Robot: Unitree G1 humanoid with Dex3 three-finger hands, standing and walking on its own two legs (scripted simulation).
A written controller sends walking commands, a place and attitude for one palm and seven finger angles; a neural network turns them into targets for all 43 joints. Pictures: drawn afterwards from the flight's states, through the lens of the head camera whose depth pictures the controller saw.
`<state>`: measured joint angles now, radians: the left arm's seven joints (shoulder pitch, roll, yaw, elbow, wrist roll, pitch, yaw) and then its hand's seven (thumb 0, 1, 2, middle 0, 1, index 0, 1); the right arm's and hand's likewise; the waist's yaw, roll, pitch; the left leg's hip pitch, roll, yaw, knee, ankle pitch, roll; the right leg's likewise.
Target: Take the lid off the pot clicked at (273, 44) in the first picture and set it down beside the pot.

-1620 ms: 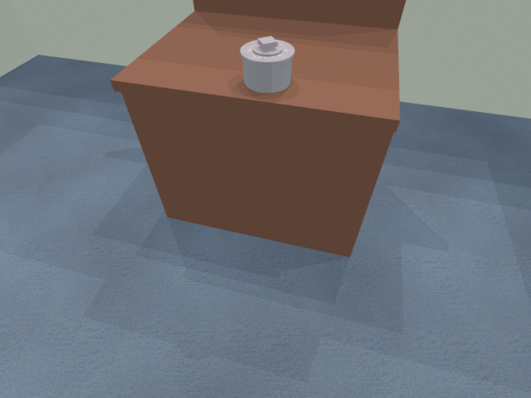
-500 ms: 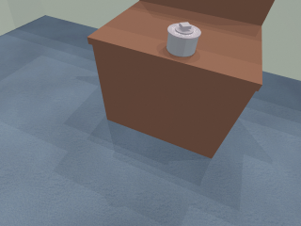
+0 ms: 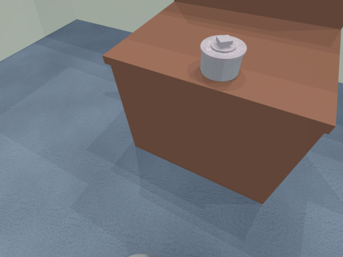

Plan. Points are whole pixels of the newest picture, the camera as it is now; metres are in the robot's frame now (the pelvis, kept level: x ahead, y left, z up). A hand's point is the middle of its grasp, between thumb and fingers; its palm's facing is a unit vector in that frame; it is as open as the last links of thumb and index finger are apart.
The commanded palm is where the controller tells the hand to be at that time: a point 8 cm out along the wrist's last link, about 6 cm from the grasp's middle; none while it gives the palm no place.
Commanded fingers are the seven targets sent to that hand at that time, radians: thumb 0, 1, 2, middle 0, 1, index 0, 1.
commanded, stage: turn to face it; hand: left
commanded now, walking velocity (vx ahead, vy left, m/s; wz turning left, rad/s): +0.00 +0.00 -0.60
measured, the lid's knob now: (224, 40) +0.78 -0.13 +0.10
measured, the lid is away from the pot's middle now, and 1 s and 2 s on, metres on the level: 0.00 0.00 0.00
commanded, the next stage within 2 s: take the last steps up to it in 0.62 s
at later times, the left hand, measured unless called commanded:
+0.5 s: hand (105, 249) +0.16 +0.20 -0.16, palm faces -0.21 -0.95 -0.23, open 7.4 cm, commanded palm none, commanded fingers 0.00 0.90 0.90 -0.20 -0.30 -0.20 -0.30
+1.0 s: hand (134, 226) +0.23 +0.13 -0.16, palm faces -0.38 -0.91 -0.15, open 7.4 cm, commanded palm none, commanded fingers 0.00 0.90 0.90 -0.20 -0.30 -0.20 -0.30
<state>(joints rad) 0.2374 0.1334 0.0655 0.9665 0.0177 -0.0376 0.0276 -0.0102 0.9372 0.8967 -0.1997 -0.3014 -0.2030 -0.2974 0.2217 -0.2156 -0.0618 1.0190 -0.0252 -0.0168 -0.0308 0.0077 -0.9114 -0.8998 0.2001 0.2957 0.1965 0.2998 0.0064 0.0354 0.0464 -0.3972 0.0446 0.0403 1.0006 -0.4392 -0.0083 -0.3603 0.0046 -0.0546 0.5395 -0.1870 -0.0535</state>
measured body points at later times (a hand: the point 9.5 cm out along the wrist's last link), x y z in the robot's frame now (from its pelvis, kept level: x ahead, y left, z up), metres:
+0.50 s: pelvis +0.05 +0.01 +0.01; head +0.08 +0.01 +0.45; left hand +0.17 +0.25 -0.14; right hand +0.05 -0.23 -0.14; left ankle +0.07 +0.13 -0.73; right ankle +0.03 -0.11 -0.70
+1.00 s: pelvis +0.09 +0.00 +0.01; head +0.11 +0.01 +0.46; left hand +0.25 +0.18 -0.15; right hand -0.03 -0.19 -0.14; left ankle +0.11 +0.11 -0.73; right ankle +0.03 -0.11 -0.68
